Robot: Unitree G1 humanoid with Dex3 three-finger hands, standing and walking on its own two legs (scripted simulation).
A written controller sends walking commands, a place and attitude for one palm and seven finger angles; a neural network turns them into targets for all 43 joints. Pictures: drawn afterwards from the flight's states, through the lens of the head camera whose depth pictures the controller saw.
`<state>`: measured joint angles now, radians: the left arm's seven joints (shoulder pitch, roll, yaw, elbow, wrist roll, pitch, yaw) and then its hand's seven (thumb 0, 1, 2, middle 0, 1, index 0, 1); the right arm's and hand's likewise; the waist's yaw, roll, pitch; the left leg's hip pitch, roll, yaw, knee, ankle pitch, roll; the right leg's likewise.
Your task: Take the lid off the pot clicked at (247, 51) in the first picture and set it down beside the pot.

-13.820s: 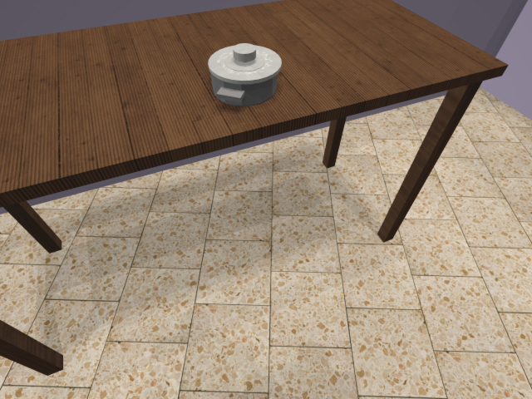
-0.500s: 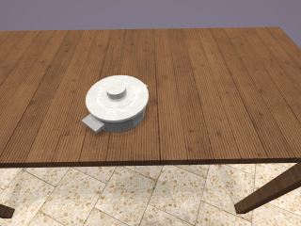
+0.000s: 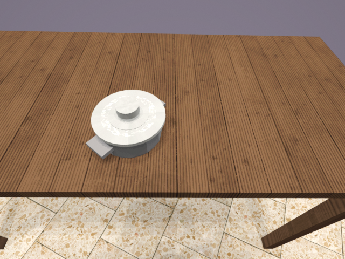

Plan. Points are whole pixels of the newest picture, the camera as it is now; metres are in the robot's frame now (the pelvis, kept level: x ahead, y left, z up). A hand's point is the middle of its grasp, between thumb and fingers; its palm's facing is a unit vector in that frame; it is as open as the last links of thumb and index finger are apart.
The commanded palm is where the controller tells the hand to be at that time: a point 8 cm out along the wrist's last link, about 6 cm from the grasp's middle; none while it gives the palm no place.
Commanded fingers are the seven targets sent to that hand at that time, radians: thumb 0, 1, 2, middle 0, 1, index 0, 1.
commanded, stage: look again from close up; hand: left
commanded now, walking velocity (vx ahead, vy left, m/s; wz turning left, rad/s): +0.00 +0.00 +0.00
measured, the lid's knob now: (127, 108) +0.38 +0.12 +0.16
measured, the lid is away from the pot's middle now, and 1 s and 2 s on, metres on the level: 0.00 0.00 0.00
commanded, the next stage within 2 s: shuffle to correct the standing spot in 0.44 s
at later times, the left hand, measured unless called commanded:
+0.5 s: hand out of the picture +0.01 +0.17 -0.17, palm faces +0.02 -0.98 -0.20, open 7.4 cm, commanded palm none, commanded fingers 0.00 0.90 0.90 -0.20 -0.30 -0.20 -0.30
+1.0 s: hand out of the picture -0.02 +0.18 -0.17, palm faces +0.04 -0.96 -0.27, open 7.4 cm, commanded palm none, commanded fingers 0.00 0.90 0.90 -0.20 -0.30 -0.20 -0.30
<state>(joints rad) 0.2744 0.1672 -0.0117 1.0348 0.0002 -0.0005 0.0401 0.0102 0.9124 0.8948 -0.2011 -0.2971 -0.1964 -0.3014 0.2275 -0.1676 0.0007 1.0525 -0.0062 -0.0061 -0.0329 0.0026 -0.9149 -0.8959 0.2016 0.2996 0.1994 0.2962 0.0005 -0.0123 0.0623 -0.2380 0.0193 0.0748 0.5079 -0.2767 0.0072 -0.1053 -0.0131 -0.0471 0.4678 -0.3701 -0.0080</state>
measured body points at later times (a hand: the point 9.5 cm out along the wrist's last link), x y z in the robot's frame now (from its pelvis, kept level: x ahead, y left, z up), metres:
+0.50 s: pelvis +0.00 +0.00 +0.00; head +0.04 +0.00 +0.45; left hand +0.01 +0.22 -0.15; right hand +0.02 -0.23 -0.16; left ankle -0.01 +0.11 -0.74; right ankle -0.08 -0.11 -0.74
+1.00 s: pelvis -0.06 -0.02 -0.01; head -0.01 -0.02 +0.44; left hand -0.02 +0.23 -0.15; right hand +0.02 -0.25 -0.16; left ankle -0.01 +0.11 -0.73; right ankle -0.08 -0.11 -0.74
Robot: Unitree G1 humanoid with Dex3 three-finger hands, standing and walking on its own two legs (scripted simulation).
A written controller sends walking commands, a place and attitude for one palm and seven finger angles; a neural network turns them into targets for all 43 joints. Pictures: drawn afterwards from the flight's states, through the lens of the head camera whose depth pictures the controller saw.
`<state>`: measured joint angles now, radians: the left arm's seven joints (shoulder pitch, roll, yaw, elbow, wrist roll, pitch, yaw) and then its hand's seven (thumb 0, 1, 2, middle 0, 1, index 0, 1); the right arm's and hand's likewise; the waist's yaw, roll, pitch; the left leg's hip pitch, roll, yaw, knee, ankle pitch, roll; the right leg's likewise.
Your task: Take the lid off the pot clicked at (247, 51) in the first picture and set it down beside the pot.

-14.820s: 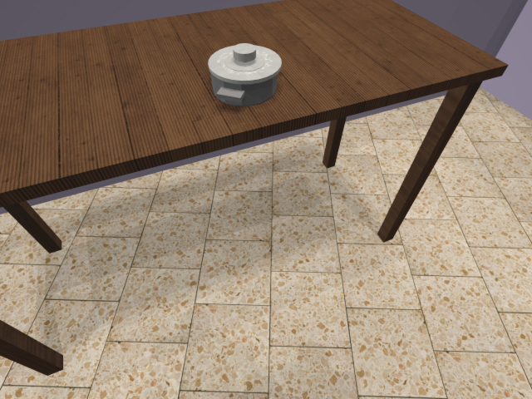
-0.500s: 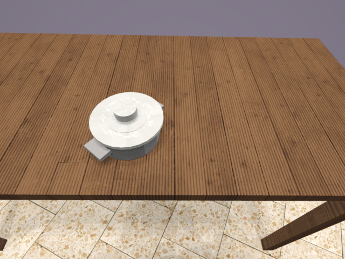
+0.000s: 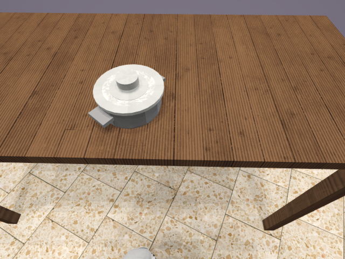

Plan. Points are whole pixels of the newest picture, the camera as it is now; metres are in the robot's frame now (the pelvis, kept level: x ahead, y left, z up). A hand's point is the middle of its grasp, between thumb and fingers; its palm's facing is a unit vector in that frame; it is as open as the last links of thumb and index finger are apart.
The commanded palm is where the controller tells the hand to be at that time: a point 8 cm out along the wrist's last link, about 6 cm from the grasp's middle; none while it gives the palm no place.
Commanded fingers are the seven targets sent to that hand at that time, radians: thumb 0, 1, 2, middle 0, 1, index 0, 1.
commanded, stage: come to a stop and stand still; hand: left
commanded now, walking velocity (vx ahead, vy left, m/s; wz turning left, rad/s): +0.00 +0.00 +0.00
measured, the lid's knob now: (127, 79) +0.44 +0.13 +0.17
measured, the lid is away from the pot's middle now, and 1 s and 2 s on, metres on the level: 0.00 0.00 0.00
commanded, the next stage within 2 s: look again from close up in 1.82 s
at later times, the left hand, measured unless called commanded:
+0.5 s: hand out of the picture +0.01 +0.20 -0.16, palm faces +0.02 -0.97 -0.23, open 7.4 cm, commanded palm none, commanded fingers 0.00 0.90 0.90 -0.20 -0.30 -0.20 -0.30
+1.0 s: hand out of the picture -0.02 +0.18 -0.16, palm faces +0.06 -0.97 -0.24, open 7.4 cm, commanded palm none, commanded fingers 0.00 0.90 0.90 -0.20 -0.30 -0.20 -0.30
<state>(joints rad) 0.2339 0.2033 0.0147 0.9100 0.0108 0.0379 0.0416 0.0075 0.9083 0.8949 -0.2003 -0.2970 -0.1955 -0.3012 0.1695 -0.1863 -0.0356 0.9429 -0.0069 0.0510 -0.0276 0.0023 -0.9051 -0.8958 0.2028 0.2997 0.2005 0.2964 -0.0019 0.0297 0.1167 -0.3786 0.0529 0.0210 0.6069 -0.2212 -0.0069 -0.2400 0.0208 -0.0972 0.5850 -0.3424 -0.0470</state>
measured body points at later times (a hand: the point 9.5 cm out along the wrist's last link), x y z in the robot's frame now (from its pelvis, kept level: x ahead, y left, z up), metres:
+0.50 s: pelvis -0.03 +0.01 +0.01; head +0.01 +0.01 +0.45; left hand +0.01 +0.25 -0.14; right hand -0.06 -0.20 -0.15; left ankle -0.07 +0.11 -0.73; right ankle -0.07 -0.10 -0.73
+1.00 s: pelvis -0.05 +0.00 +0.01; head -0.05 -0.02 +0.46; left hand -0.03 +0.23 -0.14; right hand +0.02 -0.23 -0.15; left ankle -0.07 +0.11 -0.73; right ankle -0.07 -0.10 -0.73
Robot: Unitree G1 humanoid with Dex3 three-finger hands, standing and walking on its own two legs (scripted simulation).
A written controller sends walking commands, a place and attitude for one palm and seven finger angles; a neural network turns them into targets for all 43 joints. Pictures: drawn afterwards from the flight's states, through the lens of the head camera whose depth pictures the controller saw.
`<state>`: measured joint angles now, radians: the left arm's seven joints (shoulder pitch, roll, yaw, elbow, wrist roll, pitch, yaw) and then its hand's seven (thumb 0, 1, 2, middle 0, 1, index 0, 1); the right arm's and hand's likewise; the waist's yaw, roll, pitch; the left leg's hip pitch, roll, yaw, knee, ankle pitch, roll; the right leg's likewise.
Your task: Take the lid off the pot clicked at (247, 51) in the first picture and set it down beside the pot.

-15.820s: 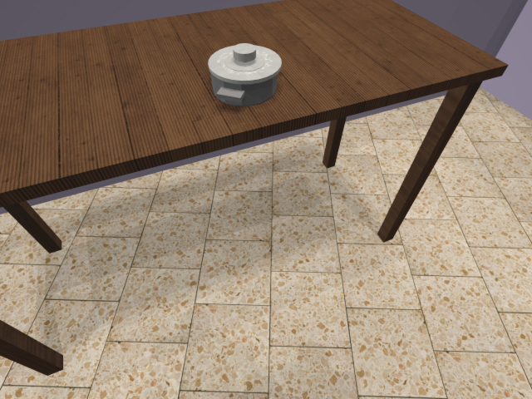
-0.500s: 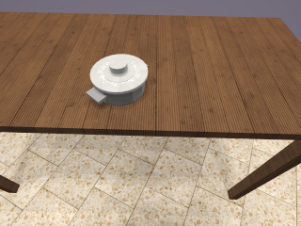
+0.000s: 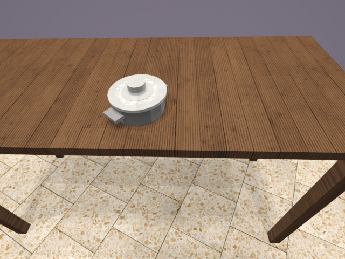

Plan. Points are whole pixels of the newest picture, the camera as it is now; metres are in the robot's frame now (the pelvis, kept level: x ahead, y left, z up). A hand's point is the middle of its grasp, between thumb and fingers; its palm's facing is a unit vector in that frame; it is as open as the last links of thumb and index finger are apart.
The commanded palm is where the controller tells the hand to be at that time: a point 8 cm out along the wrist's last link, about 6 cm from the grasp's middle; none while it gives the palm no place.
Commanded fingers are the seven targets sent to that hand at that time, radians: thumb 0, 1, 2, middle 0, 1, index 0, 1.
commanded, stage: come to a stop and stand still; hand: left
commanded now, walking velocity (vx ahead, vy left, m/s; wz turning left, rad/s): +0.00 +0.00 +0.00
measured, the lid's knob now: (136, 84) +0.49 +0.13 +0.16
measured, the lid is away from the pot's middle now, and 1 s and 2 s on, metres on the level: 0.00 0.00 0.00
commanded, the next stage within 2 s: look again from close up in 0.82 s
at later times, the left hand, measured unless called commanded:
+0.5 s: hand out of the picture +0.01 +0.21 -0.17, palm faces -0.01 -0.98 -0.21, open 7.4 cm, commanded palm none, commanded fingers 0.00 0.90 0.90 -0.20 -0.30 -0.20 -0.30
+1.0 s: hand out of the picture +0.00 +0.22 -0.17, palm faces -0.02 -0.98 -0.21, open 7.4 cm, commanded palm none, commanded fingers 0.00 0.90 0.90 -0.20 -0.30 -0.20 -0.30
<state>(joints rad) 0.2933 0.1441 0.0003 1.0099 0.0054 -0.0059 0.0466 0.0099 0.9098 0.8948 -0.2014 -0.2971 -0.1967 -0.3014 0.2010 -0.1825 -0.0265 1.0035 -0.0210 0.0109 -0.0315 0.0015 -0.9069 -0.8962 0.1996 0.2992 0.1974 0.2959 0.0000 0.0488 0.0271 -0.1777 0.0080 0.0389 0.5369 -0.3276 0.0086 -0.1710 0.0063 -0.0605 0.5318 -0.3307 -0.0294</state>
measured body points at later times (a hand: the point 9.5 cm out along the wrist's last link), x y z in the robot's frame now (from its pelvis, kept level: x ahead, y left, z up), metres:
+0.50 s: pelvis -0.03 +0.03 +0.00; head +0.00 +0.03 +0.45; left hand +0.01 +0.26 -0.15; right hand -0.02 -0.19 -0.16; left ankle -0.02 +0.11 -0.73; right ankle -0.03 -0.10 -0.73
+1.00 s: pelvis -0.03 +0.05 +0.00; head +0.00 +0.04 +0.45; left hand +0.00 +0.27 -0.15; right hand -0.02 -0.18 -0.16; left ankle -0.02 +0.11 -0.73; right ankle -0.03 -0.10 -0.73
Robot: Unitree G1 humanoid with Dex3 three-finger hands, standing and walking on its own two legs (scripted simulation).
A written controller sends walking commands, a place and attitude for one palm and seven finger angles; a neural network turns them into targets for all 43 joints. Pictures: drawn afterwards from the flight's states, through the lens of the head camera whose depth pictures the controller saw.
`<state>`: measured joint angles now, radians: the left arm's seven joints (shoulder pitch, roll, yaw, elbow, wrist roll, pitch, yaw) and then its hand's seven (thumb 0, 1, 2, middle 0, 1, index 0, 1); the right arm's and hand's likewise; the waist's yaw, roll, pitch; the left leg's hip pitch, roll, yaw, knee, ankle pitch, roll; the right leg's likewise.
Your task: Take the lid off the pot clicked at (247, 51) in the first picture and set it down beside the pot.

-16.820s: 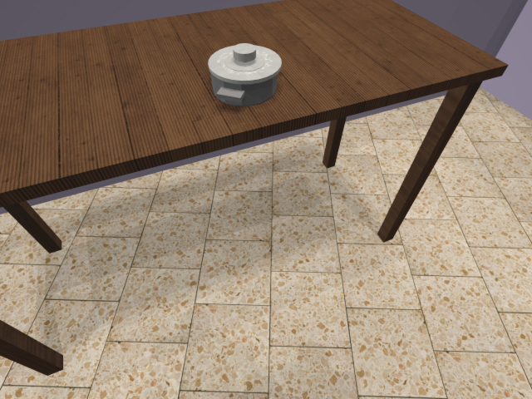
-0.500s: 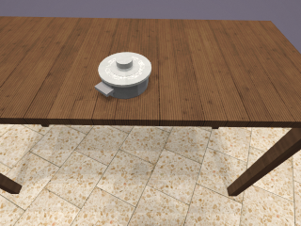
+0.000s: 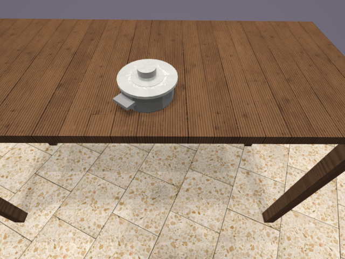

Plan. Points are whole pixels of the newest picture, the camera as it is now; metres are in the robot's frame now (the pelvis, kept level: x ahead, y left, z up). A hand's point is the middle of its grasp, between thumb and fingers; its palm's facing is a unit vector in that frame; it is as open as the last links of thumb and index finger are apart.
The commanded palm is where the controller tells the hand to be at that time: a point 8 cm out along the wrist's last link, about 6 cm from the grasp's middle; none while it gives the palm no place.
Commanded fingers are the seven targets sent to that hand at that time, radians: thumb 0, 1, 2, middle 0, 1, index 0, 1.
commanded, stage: look again from close up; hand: left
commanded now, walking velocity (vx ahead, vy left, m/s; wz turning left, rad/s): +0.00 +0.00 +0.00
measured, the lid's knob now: (146, 69) +0.52 +0.10 +0.16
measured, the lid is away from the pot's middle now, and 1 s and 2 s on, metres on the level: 0.00 0.00 0.00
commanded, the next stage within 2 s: lift the closed hand beside the body in 0.62 s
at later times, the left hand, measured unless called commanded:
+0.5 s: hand out of the picture +0.03 +0.17 -0.17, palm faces +0.02 -0.98 -0.20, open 7.4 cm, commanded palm none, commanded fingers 0.00 0.90 0.90 -0.20 -0.30 -0.20 -0.30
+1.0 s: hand (92, 244) +0.15 +0.18 -0.03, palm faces +0.22 -0.94 -0.26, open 5.9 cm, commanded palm +0.10 +0.24 +0.02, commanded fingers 0.00 0.90 0.90 -0.86 -1.02 -0.86 -1.02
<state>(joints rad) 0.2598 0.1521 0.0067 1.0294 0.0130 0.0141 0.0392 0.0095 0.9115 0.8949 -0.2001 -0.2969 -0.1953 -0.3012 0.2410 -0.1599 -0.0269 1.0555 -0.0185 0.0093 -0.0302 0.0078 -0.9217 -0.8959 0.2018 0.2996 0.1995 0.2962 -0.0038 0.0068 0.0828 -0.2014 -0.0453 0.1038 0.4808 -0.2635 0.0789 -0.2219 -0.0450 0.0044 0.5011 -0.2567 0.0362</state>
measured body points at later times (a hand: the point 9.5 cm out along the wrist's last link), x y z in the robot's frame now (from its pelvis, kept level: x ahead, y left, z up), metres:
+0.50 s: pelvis +0.01 +0.00 +0.00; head +0.04 +0.00 +0.45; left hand +0.03 +0.23 -0.16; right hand +0.02 -0.23 -0.16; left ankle +0.00 +0.07 -0.74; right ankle +0.01 -0.14 -0.74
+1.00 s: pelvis +0.01 -0.01 +0.00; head -0.03 -0.02 +0.45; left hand +0.14 +0.23 -0.01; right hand +0.20 -0.24 -0.07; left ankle +0.00 +0.07 -0.74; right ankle +0.01 -0.14 -0.74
